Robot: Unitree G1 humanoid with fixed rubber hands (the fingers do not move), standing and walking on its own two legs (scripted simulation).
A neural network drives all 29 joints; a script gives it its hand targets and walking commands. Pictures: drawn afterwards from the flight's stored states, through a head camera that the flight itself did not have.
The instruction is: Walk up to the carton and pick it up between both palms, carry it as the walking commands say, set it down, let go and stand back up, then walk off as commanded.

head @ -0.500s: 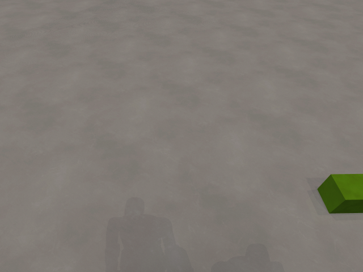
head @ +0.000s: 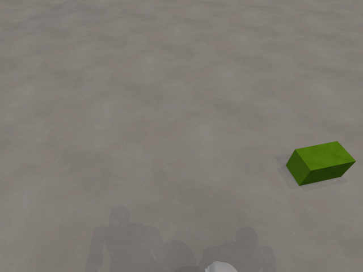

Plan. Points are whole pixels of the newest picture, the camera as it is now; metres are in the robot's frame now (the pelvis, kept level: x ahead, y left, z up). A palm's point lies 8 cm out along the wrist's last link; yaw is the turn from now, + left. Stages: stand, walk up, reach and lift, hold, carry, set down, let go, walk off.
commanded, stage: walk up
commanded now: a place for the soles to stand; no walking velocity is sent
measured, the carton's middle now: (318, 163) +0.85 -0.86 -0.68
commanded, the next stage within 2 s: none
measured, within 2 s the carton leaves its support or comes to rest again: neither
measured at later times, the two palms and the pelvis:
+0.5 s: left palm (143, 248) +0.22 +0.10 -0.13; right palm (353, 265) +0.17 -0.39 -0.10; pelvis +0.14 -0.11 +0.00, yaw -19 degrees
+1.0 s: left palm (221, 149) +0.53 -0.14 -0.12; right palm out of the picture +0.10 -0.44 -0.15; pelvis +0.29 -0.27 -0.02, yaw -37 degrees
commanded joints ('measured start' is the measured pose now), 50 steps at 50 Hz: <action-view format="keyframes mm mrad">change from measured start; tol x32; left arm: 1 -163 59 21 -201 -20 -26 -44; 7 247 269 67 -135 -19 -72 -23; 50 52 183 -16 -320 -31 -95 48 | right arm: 1 -26 -230 -49 -87 -22 -33 14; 50 267 -163 43 -313 16 1 105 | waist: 1 -12 155 174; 5 102 42 38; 7 219 -512 -82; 26 -125 293 39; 40 8 204 56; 44 128 -295 -320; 50 25 -156 -3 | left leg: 1 -59 368 -149 -311 -159 273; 9 -685 -50 -205 838 -301 103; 24 106 -99 -131 130 42 107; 28 -45 383 -901 -363 -563 244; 42 -315 127 37 276 397 143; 44 -518 -41 -122 750 -276 71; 50 -468 32 -204 564 -127 60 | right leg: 1 -164 -107 15 -159 11 21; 6 478 61 -137 -369 114 -65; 10 339 -246 770 -942 -517 -318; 23 -161 -46 303 -753 -388 -173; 29 -407 67 176 139 -56 -14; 41 398 113 -127 -440 228 -52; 44 802 -281 644 -659 69 -296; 50 286 -171 409 -791 53 -252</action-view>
